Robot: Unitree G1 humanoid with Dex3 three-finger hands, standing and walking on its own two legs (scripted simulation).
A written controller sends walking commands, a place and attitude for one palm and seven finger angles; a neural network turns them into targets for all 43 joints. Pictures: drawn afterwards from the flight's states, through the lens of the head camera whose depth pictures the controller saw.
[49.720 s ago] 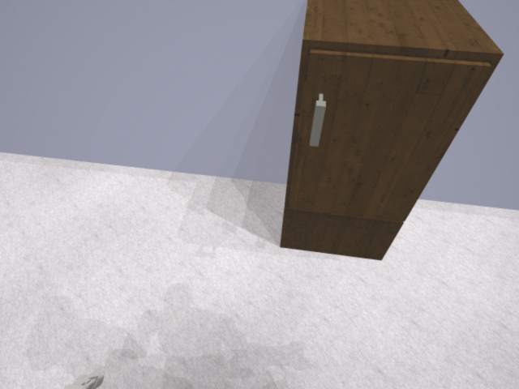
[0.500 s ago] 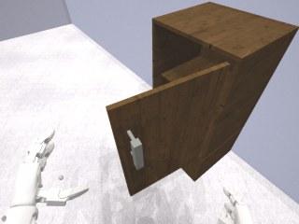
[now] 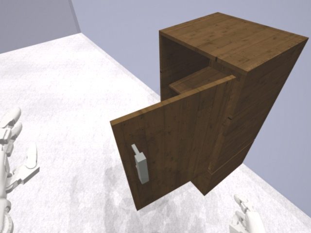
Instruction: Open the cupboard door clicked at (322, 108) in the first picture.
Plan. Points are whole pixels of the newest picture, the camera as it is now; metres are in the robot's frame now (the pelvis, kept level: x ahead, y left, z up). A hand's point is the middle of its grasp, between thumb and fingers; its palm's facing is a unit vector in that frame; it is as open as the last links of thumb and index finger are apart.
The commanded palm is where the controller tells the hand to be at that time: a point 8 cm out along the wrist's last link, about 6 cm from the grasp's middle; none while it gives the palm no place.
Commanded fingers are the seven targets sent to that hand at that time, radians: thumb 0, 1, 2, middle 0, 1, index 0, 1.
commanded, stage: draw the hand back to the body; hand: left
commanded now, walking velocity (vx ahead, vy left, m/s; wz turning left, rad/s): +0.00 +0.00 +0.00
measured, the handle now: (139, 163) +0.33 +0.10 -0.03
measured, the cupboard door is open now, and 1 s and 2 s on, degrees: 82 82 82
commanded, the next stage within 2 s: step back with the hand held close in 0.30 s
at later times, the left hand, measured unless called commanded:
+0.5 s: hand (35, 167) +0.18 +0.26 +0.17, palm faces +0.45 -0.78 -0.43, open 7.4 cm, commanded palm +0.13 +0.29 +0.17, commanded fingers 0.00 0.90 0.90 -0.20 -0.30 -0.20 -0.30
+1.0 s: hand (6, 198) +0.13 +0.28 +0.15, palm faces +0.40 -0.76 -0.51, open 7.4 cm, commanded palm +0.07 +0.32 +0.17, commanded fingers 0.00 0.90 0.90 -0.20 -0.30 -0.20 -0.30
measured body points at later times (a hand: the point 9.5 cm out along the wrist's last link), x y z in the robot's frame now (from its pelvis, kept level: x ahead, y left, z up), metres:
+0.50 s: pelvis -0.01 -0.01 +0.00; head -0.03 -0.03 +0.45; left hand +0.15 +0.29 +0.19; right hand +0.17 -0.23 -0.09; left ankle -0.03 +0.12 -0.74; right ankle -0.01 -0.11 -0.74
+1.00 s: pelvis -0.08 +0.02 -0.01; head -0.06 +0.03 +0.44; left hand +0.10 +0.32 +0.18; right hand +0.09 -0.23 -0.08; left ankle -0.03 +0.12 -0.74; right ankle -0.01 -0.11 -0.74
